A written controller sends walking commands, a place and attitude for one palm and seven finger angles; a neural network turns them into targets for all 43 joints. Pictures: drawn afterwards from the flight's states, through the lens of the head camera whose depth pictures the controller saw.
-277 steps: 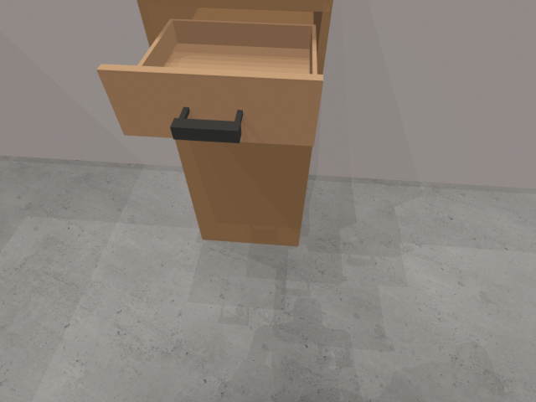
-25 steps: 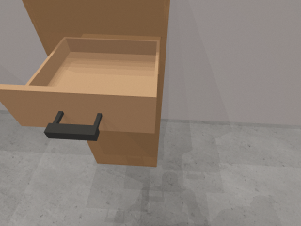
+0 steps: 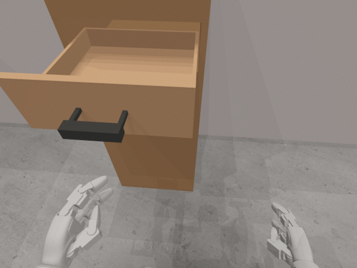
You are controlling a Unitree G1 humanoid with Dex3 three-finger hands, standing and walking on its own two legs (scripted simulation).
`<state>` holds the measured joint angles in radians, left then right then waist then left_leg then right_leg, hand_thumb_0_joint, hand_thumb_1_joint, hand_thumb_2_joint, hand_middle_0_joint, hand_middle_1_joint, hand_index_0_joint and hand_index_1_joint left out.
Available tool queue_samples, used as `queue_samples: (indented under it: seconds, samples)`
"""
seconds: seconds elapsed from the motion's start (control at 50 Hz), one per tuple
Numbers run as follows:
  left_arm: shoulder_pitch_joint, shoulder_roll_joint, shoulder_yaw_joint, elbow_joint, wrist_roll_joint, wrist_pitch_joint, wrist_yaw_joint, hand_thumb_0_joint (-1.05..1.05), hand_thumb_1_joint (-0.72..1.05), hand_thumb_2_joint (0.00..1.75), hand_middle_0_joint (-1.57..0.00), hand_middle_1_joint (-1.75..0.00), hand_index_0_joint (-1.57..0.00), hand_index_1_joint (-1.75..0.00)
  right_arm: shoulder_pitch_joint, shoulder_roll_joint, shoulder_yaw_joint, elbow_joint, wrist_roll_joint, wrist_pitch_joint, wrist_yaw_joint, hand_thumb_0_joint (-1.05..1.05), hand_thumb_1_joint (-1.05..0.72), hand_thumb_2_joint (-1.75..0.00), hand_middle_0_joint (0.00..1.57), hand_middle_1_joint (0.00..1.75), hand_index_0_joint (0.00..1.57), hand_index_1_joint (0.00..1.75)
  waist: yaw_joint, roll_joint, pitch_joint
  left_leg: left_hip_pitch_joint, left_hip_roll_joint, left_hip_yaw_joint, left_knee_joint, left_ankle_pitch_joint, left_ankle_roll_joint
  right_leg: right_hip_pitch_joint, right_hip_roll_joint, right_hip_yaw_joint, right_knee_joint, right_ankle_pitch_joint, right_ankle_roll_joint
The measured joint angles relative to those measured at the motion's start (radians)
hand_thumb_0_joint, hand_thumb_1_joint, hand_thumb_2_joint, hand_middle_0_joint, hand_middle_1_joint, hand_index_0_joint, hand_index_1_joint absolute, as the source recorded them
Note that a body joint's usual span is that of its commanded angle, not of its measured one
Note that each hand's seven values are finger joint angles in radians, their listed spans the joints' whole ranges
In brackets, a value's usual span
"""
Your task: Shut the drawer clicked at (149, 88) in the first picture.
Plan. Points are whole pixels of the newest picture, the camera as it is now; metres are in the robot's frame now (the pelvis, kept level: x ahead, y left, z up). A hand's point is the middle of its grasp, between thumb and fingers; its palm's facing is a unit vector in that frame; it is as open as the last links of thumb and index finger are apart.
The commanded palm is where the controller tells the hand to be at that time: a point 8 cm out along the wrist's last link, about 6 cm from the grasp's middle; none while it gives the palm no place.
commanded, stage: raise the hand and make a fist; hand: left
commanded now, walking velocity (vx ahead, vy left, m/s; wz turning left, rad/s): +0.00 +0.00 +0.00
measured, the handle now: (96, 122) +0.36 +0.19 +0.17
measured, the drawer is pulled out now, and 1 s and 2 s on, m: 0.28 0.28 0.28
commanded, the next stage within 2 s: bring the fist close to the handle in 1.60 s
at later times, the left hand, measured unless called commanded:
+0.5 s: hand (82, 220) +0.19 +0.17 +0.11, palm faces -0.01 -1.00 -0.07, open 4.0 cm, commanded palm +0.14 +0.22 +0.13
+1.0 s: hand (50, 202) +0.17 +0.18 +0.21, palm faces -0.02 -0.99 -0.16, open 3.2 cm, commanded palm +0.13 +0.22 +0.23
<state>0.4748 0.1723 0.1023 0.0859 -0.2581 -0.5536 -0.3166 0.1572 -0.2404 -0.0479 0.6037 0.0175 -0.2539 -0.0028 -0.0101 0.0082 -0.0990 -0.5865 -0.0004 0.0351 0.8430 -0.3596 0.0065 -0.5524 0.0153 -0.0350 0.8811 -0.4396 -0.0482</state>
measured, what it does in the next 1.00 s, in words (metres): stands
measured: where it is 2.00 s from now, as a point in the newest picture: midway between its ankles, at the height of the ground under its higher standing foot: outside the picture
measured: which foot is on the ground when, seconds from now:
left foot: down 0.00-1.00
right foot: down 0.00-1.00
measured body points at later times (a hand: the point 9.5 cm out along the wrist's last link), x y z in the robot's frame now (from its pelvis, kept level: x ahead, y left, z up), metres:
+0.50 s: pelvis +0.01 +0.01 +0.01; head +0.01 +0.00 +0.46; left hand +0.18 +0.23 +0.12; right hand +0.19 -0.20 -0.06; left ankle +0.04 +0.12 -0.70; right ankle +0.00 -0.09 -0.70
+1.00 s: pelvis +0.02 +0.01 +0.03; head -0.03 -0.02 +0.47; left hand +0.17 +0.23 +0.22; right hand +0.25 -0.18 +0.00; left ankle +0.04 +0.12 -0.70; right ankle +0.00 -0.09 -0.70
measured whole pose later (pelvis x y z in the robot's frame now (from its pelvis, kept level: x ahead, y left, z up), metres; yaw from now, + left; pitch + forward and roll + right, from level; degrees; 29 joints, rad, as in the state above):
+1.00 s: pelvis +0.02 +0.01 +0.03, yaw +2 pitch -3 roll -1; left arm 0.52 0.32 0.21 -0.64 -0.33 0.14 -0.26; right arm 0.20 -0.23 0.09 0.56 0.08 -0.32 -0.06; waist 0.08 0.06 -0.09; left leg -0.27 0.00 0.00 0.65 -0.32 0.01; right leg -0.20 0.02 -0.07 0.61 -0.37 -0.04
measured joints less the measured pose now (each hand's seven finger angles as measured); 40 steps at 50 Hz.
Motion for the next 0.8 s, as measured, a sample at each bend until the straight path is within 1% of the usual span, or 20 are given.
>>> queue_samples:
  seconds: [0.02, 0.04, 0.06, 0.1, 0.12, 0.18, 0.22, 0.26, 0.32, 0.36, 0.4, 0.46, 0.52, 0.6, 0.7, 0.8]
  samples:
    - [0.017, 0.007, -0.004, -0.011, -0.006, 0.008, -0.028, 0.01, 0.9, 0.9, -0.35, -0.47, -0.36, -0.47, -0.01, -0.002, 0.0, -0.027, 0.005, 0.005, -0.002, 0.02, -0.91, -0.9, 0.2, 0.3, 0.2, 0.3, 0.008, -0.005, -0.003, -0.027, 0.0, 0.0, 0.035, -0.019, 0.0, -0.026, -0.001, -0.001, 0.033, -0.014, 0.0]
    - [0.035, 0.012, -0.007, -0.025, -0.013, 0.03, -0.042, 0.01, 0.9, 0.9, -0.37, -0.49, -0.38, -0.49, -0.015, -0.004, 0.001, -0.052, 0.01, 0.011, -0.007, 0.02, -0.91, -0.9, 0.2, 0.3, 0.2, 0.3, 0.016, -0.007, -0.004, -0.047, 0.0, -0.003, 0.063, -0.033, 0.0, -0.043, -0.001, -0.003, 0.058, -0.026, 0.001]
    - [0.055, 0.013, -0.009, -0.043, -0.019, 0.059, -0.043, 0.01, 0.9, 0.9, -0.39, -0.51, -0.4, -0.51, -0.017, -0.006, 0.001, -0.073, 0.014, 0.015, -0.014, 0.02, -0.91, -0.9, 0.2, 0.3, 0.2, 0.3, 0.024, -0.007, -0.005, -0.06, 0.0, -0.007, 0.084, -0.043, 0.0, -0.052, -0.002, -0.008, 0.075, -0.035, 0.0]
    - [0.096, 0.015, -0.009, -0.092, -0.023, 0.114, -0.01, 0.01, 0.9, 0.9, -0.43, -0.56, -0.44, -0.55, -0.011, -0.008, 0.005, -0.103, 0.016, 0.022, -0.028, 0.02, -0.91, -0.9, 0.2, 0.3, 0.2, 0.3, 0.039, -0.005, -0.006, -0.074, 0.0, -0.021, 0.114, -0.058, 0.001, -0.054, -0.001, -0.022, 0.091, -0.049, 0.001]
    - [0.113, 0.015, -0.01, -0.123, -0.02, 0.131, 0.013, 0.01, 0.89, 0.9, -0.45, -0.58, -0.46, -0.57, -0.005, -0.007, 0.008, -0.112, 0.016, 0.023, -0.033, 0.02, -0.91, -0.9, 0.2, 0.3, 0.2, 0.3, 0.045, -0.002, -0.005, -0.075, 0.001, -0.029, 0.124, -0.064, 0.002, -0.049, 0.0, -0.03, 0.092, -0.052, 0.001]
    - [0.139, 0.019, -0.022, -0.22, 0.001, 0.148, 0.067, 0.02, 0.89, 0.9, -0.51, -0.64, -0.52, -0.64, 0.015, -0.001, 0.028, -0.119, 0.011, 0.02, -0.042, 0.02, -0.91, -0.9, 0.2, 0.3, 0.2, 0.3, 0.056, 0.009, -0.001, -0.069, 0.001, -0.055, 0.137, -0.073, 0.003, -0.024, 0.003, -0.055, 0.08, -0.055, 0.001]
    - [0.126, 0.025, -0.042, -0.278, 0.015, 0.154, 0.077, 0.02, 0.9, 0.9, -0.55, -0.68, -0.55, -0.68, 0.027, 0.007, 0.046, -0.113, 0.009, 0.016, -0.042, 0.02, -0.91, -0.9, 0.2, 0.3, 0.2, 0.3, 0.056, 0.018, 0.003, -0.062, 0.001, -0.066, 0.137, -0.073, 0.004, -0.008, 0.004, -0.065, 0.067, -0.052, 0.003]
    - [0.099, 0.03, -0.062, -0.315, 0.027, 0.176, 0.072, 0.02, 0.9, 0.91, -0.59, -0.73, -0.59, -0.72, 0.037, 0.019, 0.064, -0.102, 0.011, 0.016, -0.041, 0.02, -0.91, -0.9, 0.2, 0.3, 0.2, 0.3, 0.051, 0.027, 0.008, -0.05, 0.001, -0.07, 0.126, -0.069, 0.005, 0.008, 0.005, -0.069, 0.049, -0.045, 0.005]
    - [0.066, 0.043, -0.073, -0.344, 0.039, 0.249, 0.065, 0.02, 0.9, 0.91, -0.65, -0.79, -0.65, -0.79, 0.053, 0.045, 0.084, -0.083, 0.016, 0.029, -0.04, 0.02, -0.9, -0.9, 0.2, 0.3, 0.2, 0.3, 0.037, 0.031, 0.009, -0.018, 0.003, -0.058, 0.087, -0.055, 0.007, 0.034, 0.007, -0.057, 0.013, -0.027, 0.008]
    - [0.064, 0.05, -0.067, -0.362, 0.036, 0.31, 0.072, 0.02, 0.89, 0.9, -0.69, -0.83, -0.69, -0.83, 0.071, 0.058, 0.092, -0.076, 0.02, 0.037, -0.04, 0.02, -0.9, -0.9, 0.2, 0.3, 0.2, 0.3, 0.027, 0.034, 0.009, 0.012, 0.004, -0.047, 0.053, -0.045, 0.009, 0.058, 0.008, -0.045, -0.016, -0.014, 0.011]
    - [0.08, 0.057, -0.05, -0.385, 0.029, 0.356, 0.091, 0.02, 0.89, 0.9, -0.73, -0.88, -0.73, -0.87, 0.088, 0.066, 0.095, -0.069, 0.021, 0.041, -0.041, 0.02, -0.9, -0.9, 0.2, 0.3, 0.2, 0.3, 0.018, 0.034, 0.008, 0.042, 0.004, -0.036, 0.02, -0.035, 0.011, 0.081, 0.008, -0.033, -0.044, -0.003, 0.013]
    - [0.115, 0.062, -0.019, -0.429, 0.013, 0.389, 0.115, 0.02, 0.89, 0.9, -0.79, -0.94, -0.79, -0.94, 0.114, 0.06, 0.093, -0.06, 0.024, 0.033, -0.04, 0.02, -0.9, -0.9, 0.2, 0.3, 0.2, 0.3, 0.013, 0.036, 0.009, 0.078, 0.004, -0.028, -0.016, -0.025, 0.012, 0.113, 0.008, -0.025, -0.077, 0.009, 0.015]
    - [0.146, 0.062, -0.008, -0.485, 0.006, 0.392, 0.126, 0.02, 0.89, 0.9, -0.85, -1.01, -0.85, -1.0, 0.132, 0.038, 0.085, -0.049, 0.025, 0.01, -0.036, 0.02, -0.9, -0.9, 0.2, 0.3, 0.2, 0.3, 0.016, 0.039, 0.012, 0.1, 0.002, -0.028, -0.033, -0.021, 0.014, 0.137, 0.007, -0.024, -0.097, 0.014, 0.018]
    - [0.164, 0.058, -0.024, -0.548, 0.01, 0.403, 0.122, 0.02, 0.9, 0.9, -0.92, -1.09, -0.93, -1.09, 0.135, 0.009, 0.073, -0.036, 0.029, -0.021, -0.037, 0.02, -0.9, -0.9, 0.2, 0.3, 0.2, 0.3, 0.025, 0.044, 0.013, 0.126, -0.002, -0.032, -0.048, -0.018, 0.018, 0.167, 0.003, -0.028, -0.117, 0.018, 0.021]
    - [0.144, 0.076, -0.029, -0.594, 0.017, 0.46, 0.122, 0.02, 0.89, 0.9, -1.03, -1.2, -1.03, -1.2, 0.113, -0.004, 0.07, -0.036, 0.038, -0.041, -0.049, 0.02, -0.9, -0.9, 0.2, 0.3, 0.2, 0.3, 0.039, 0.045, 0.018, 0.171, -0.005, -0.033, -0.078, -0.008, 0.018, 0.212, 0.001, -0.029, -0.147, 0.027, 0.022]
    - [0.103, 0.097, 0.007, -0.636, -0.002, 0.526, 0.115, 0.02, 0.89, 0.9, -1.13, -1.31, -1.14, -1.31, 0.086, 0.003, 0.088, -0.043, 0.045, -0.06, -0.055, 0.02, -0.91, -0.9, 0.2, 0.3, 0.2, 0.3, 0.054, 0.045, 0.017, 0.223, -0.004, -0.034, -0.12, 0.006, 0.015, 0.265, 0.004, -0.029, -0.191, 0.042, 0.019]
